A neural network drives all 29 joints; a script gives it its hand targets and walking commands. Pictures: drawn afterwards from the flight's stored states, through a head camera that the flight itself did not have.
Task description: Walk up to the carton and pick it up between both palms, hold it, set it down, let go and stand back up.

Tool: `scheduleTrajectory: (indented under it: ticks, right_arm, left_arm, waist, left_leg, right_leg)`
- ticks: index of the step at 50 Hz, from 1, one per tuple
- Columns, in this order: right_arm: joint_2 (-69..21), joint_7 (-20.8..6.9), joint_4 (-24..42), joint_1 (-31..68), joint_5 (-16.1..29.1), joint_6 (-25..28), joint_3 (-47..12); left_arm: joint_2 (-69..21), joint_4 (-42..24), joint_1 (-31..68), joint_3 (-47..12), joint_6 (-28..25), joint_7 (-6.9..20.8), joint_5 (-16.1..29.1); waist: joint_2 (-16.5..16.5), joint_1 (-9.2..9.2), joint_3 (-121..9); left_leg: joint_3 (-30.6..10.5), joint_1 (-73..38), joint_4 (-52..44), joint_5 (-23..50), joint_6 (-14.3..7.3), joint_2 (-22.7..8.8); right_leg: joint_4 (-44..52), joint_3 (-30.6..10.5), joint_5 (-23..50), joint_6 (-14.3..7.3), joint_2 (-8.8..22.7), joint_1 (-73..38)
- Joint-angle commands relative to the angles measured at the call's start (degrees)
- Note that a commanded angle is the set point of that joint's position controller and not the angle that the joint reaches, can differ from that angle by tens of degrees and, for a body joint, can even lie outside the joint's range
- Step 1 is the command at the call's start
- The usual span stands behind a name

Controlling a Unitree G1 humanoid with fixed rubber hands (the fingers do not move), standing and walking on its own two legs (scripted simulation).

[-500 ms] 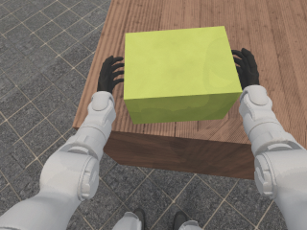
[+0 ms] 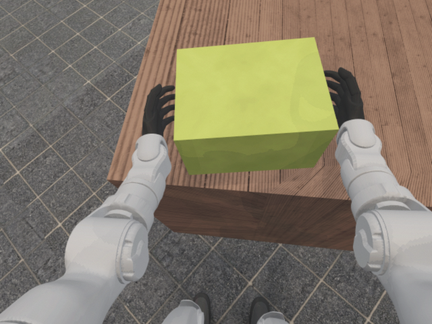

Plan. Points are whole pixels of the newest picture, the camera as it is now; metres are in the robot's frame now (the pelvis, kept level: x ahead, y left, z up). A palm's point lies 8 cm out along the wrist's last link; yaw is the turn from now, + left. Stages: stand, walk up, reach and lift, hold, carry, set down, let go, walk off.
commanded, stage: reach and lift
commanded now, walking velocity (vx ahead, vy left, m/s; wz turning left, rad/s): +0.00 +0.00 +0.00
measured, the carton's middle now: (247, 110) +0.52 +0.00 +0.00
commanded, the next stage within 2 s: none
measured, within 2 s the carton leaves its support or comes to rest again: neither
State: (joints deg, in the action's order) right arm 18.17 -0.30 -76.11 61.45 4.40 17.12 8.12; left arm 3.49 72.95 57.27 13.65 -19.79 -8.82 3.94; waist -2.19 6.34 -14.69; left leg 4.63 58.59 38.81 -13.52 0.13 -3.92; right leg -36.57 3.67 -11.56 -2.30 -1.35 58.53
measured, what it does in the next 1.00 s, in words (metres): stands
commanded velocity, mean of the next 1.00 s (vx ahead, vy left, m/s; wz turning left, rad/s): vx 0.00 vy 0.00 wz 0.00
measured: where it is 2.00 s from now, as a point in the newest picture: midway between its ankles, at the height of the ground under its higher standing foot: outside the picture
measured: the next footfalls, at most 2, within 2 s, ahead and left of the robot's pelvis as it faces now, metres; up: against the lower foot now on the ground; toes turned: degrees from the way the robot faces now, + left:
none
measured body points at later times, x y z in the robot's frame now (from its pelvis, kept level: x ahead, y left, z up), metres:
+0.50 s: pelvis +0.02 +0.00 +0.02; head +0.18 -0.01 +0.44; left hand +0.46 +0.18 +0.01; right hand +0.50 -0.17 +0.02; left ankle +0.02 +0.12 -0.70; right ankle +0.03 -0.09 -0.70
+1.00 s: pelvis +0.01 +0.00 +0.01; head +0.18 -0.01 +0.43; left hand +0.46 +0.18 +0.00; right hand +0.50 -0.17 +0.02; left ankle +0.02 +0.12 -0.70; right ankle +0.03 -0.09 -0.70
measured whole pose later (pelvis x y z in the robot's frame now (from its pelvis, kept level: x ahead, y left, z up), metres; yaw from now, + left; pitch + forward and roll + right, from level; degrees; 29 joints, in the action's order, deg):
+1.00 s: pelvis +0.01 +0.00 +0.01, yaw +1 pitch +32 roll +0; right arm 13.6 -1.6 -83.7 58.9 -16.3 33.2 30.8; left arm 1.4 74.9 52.2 24.9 -32.6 -6.7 -5.3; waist -0.9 3.3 -12.0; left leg 4.8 52.1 31.3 -11.2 -0.2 -2.9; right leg -29.9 3.6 -9.7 -2.1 -0.9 52.2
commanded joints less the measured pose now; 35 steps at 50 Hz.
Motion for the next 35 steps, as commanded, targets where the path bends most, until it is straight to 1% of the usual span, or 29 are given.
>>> scheduleTrajectory:
  ticks: [1,2,3,4,5,6,7,8,9,10,12,13,14,15,17,18,19,20,21,22,24,25,27,28,29,30,33,34,35]
  right_arm:
    - [-14.5,-4.9,10.7,28.6,-9.7,5.3,0.9]
    - [-19.6,-6.2,9.6,27.7,-13.4,6.5,1.8]
    - [-26.6,-7.5,8.2,26.2,-17.4,7.8,2.3]
    - [-31.6,-8.4,7.7,24.9,-20.3,8.9,2.6]
    - [-33.5,-8.8,4.6,23.2,-22.6,9.5,4.3]
    - [-34.1,-9.3,3.2,23.0,-24.1,10.5,5.2]
    - [-34.6,-9.4,1.7,21.7,-25.1,11.3,6.0]
    - [-34.4,-9.4,-0.9,20.4,-25.9,11.6,7.2]
    - [-34.4,-9.5,-2.0,19.9,-26.7,12.0,8.5]
    - [-34.3,-9.2,-2.2,19.5,-27.7,12.2,9.4]
    - [-34.2,-10.0,-3.9,19.6,-29.1,12.1,10.6]
    - [-33.7,-10.2,-4.7,18.7,-29.9,12.1,11.6]
    - [-33.3,-10.3,-5.2,17.9,-30.1,12.2,11.5]
    - [-33.7,-10.1,-5.5,16.6,-30.2,12.0,11.4]
    - [-34.1,-9.9,-5.4,16.4,-30.8,12.1,11.6]
    - [-34.7,-9.8,-5.8,16.4,-30.5,11.8,11.0]
    - [-34.5,-9.8,-5.7,16.2,-30.7,12.0,11.6]
    - [-34.4,-9.9,-6.4,16.3,-30.4,12.0,11.4]
    - [-33.9,-9.8,-6.5,16.4,-30.5,12.2,11.7]
    - [-33.6,-9.8,-7.2,16.7,-30.2,12.3,11.7]
    - [-34.2,-9.7,-8.4,15.4,-30.1,12.5,11.0]
    - [-33.8,-9.7,-7.9,15.4,-29.9,13.0,11.1]
    - [-35.2,-9.8,-8.7,15.0,-29.3,12.7,9.8]
    - [-34.7,-9.7,-9.2,14.7,-29.3,12.8,10.4]
    - [-34.6,-9.9,-9.6,14.9,-29.2,13.1,10.2]
    - [-34.2,-9.7,-9.0,15.0,-29.3,13.7,10.5]
    - [-33.8,-9.7,-10.5,15.5,-29.0,13.1,10.4]
    - [-34.2,-9.8,-9.9,15.8,-29.1,13.5,10.6]
    - [-34.0,-9.9,-10.2,15.9,-29.3,13.7,10.6]
  left_arm:
    - [-8.1,-11.8,28.3,-2.7,-4.5,4.4,-6.3]
    - [-13.4,-11.7,27.8,-3.1,-4.8,5.5,-8.9]
    - [-19.9,-10.6,26.4,-3.8,-5.3,7.1,-11.3]
    - [-22.7,-7.6,25.1,-3.2,-6.3,8.7,-12.6]
    - [-23.6,-5.4,24.1,-2.3,-7.0,9.8,-13.7]
    - [-23.4,-4.4,23.2,-1.1,-8.0,10.1,-14.3]
    - [-23.0,-3.3,22.5,-0.6,-8.7,10.4,-15.2]
    - [-22.7,-2.6,22.3,0.1,-9.0,10.4,-16.3]
    - [-23.1,-2.7,22.4,0.3,-9.2,10.3,-16.8]
    - [-22.3,-1.6,21.9,0.5,-9.3,10.4,-16.8]
    - [-21.9,-0.7,21.7,1.1,-9.2,10.0,-17.4]
    - [-21.6,-1.2,21.5,0.6,-9.3,9.7,-17.0]
    - [-21.4,-0.4,20.1,0.4,-9.3,9.5,-17.1]
    - [-20.9,-0.4,19.6,0.2,-9.2,9.4,-17.0]
    - [-21.2,-0.9,19.2,-0.1,-9.6,9.3,-16.8]
    - [-20.0,0.0,19.4,0.9,-9.7,9.4,-16.8]
    - [-20.7,-0.9,19.2,0.2,-9.8,9.3,-16.6]
    - [-20.3,-0.9,19.8,0.0,-9.7,9.2,-16.5]
    - [-20.6,-1.1,20.0,-0.6,-9.8,9.2,-16.2]
    - [-20.2,-0.8,19.9,-0.1,-9.8,9.0,-16.3]
    - [-20.6,-0.5,18.5,-0.2,-9.8,9.3,-16.7]
    - [-20.8,-0.8,18.4,-0.6,-10.0,9.2,-16.7]
    - [-20.1,1.0,17.9,0.9,-10.2,9.6,-17.3]
    - [-21.0,0.1,17.9,0.3,-10.1,9.5,-17.4]
    - [-21.7,-0.1,17.6,0.0,-10.1,9.3,-17.7]
    - [-22.1,-0.3,17.4,-1.0,-10.4,9.1,-17.2]
    - [-21.1,0.5,18.4,0.6,-10.2,9.2,-17.7]
    - [-21.7,0.3,18.4,0.1,-10.3,9.1,-17.3]
    - [-21.7,0.5,18.1,-0.2,-10.3,9.1,-16.9]
  waist:
    - [8.9,-1.98,-56.9]
    - [8.0,-1.67,-55.9]
    - [7.7,-2.41,-54.5]
    - [9.0,-2.23,-53.2]
    - [9.5,-3.46,-49.2]
    - [10.0,-2.49,-47.4]
    - [9.8,-2.76,-45.5]
    - [9.0,-3.04,-42.8]
    - [8.1,-3.04,-41.4]
    - [8.7,-3.49,-41.0]
    - [8.3,-2.52,-38.9]
    - [7.9,-3.15,-38.6]
    - [7.6,-2.72,-38.9]
    - [7.3,-3.12,-38.9]
    - [7.3,-2.88,-39.7]
    - [8.6,-2.55,-38.5]
    - [7.9,-3.0,-38.6]
    - [7.3,-3.03,-38.0]
    - [7.4,-3.39,-37.9]
    - [7.3,-2.87,-37.3]
    - [7.3,-3.18,-36.1]
    - [6.1,-3.22,-37.3]
    - [7.3,-2.68,-35.2]
    - [6.2,-3.05,-35.1]
    - [5.4,-2.46,-35.3]
    - [5.7,-3.09,-36.7]
    - [6.9,-2.66,-33.9]
    - [6.5,-2.28,-35.4]
    - [6.8,-2.58,-35.1]
  left_leg:
    - [0.3,-22.6,-1.4,24.4,1.1,2.6]
    - [0.4,-23.8,-1.9,25.3,1.2,2.4]
    - [0.2,-26.1,-2.2,26.8,1.0,2.1]
    - [0.4,-25.1,-2.3,26.0,0.2,2.4]
    - [0.2,-22.9,-3.4,23.2,-0.3,2.4]
    - [0.2,-20.9,-4.4,21.4,-0.9,2.2]
    - [0.2,-20.3,-5.1,21.0,-1.1,2.2]
    - [0.2,-20.1,-6.2,20.4,-0.9,2.1]
    - [0.2,-20.7,-7.1,20.0,-0.7,1.9]
    - [0.5,-20.9,-7.3,18.3,-1.1,2.1]
    - [0.8,-20.6,-8.6,14.5,-1.4,2.1]
    - [0.8,-21.8,-9.0,14.8,-1.3,1.9]
    - [0.9,-22.3,-8.6,15.6,-1.3,1.9]
    - [1.2,-22.3,-8.5,15.2,-1.5,2.2]
    - [1.3,-21.2,-8.8,15.8,-1.8,2.4]
    - [1.5,-19.1,-9.0,14.3,-2.4,2.7]
    - [1.3,-18.9,-9.6,14.2,-2.1,2.5]
    - [1.1,-19.2,-9.6,14.2,-2.0,2.6]
    - [1.2,-19.7,-9.7,14.2,-1.9,2.5]
    - [1.4,-19.9,-9.4,14.9,-1.8,2.6]
    - [1.3,-20.7,-8.8,16.9,-1.7,2.5]
    - [1.1,-20.9,-9.1,17.3,-1.4,2.4]
    - [1.3,-18.9,-9.4,16.0,-2.1,2.8]
    - [0.9,-19.1,-9.8,16.9,-1.7,2.6]
    - [0.7,-20.5,-9.4,19.3,-1.2,2.3]
    - [0.6,-21.9,-8.9,20.5,-0.9,2.3]
    - [0.9,-21.0,-9.3,17.5,-1.4,2.4]
    - [1.0,-20.1,-9.5,17.0,-1.6,2.4]
    - [1.0,-20.6,-9.5,17.1,-1.5,2.3]
  right_leg:
    - [-1.2,-1.3,35.6,4.6,0.1,-42.8]
    - [-0.7,-0.6,36.0,4.4,0.2,-42.4]
    - [0.2,0.0,37.4,4.4,0.4,-41.6]
    - [0.4,-0.4,39.1,4.5,1.0,-43.3]
    - [0.1,-0.7,39.2,4.6,1.5,-44.8]
    - [-0.1,-0.9,38.5,4.7,1.8,-46.1]
    - [0.0,-1.1,38.9,4.7,2.1,-47.0]
    - [0.4,-1.0,38.2,4.5,2.2,-47.3]
    - [1.2,-0.6,35.5,4.3,2.0,-46.1]
    - [2.0,-0.9,33.9,4.5,2.1,-45.6]
    - [3.0,-0.6,28.0,4.1,2.2,-43.8]
    - [3.7,-0.4,26.9,4.1,1.9,-42.4]
    - [3.9,-0.3,26.9,4.1,1.8,-41.5]
    - [4.1,-0.6,27.1,4.2,2.0,-41.4]
    - [4.2,-0.8,28.1,4.3,2.1,-42.5]
    - [4.1,-1.5,28.1,4.6,2.5,-44.2]
    - [3.8,-1.1,28.6,4.6,2.3,-44.4]
    - [4.1,-1.1,28.0,4.3,2.5,-44.2]
    - [4.3,-1.0,27.6,4.3,2.3,-43.3]
    - [4.5,-1.1,27.7,4.2,2.3,-43.2]
    - [4.3,-1.0,30.2,4.3,2.1,-42.8]
    - [4.2,-0.9,30.6,4.3,2.2,-42.4]
    - [4.0,-1.4,31.9,4.6,2.6,-44.9]
    - [3.9,-1.3,33.3,4.6,2.6,-45.0]
    - [3.8,-0.7,34.1,4.2,2.2,-43.9]
    - [4.2,-0.4,34.0,4.3,1.9,-42.3]
    - [4.7,-0.6,30.3,4.3,2.0,-41.9]
    - [4.6,-0.8,30.0,4.4,2.1,-41.9]
    - [4.5,-0.4,29.9,4.4,1.8,-41.7]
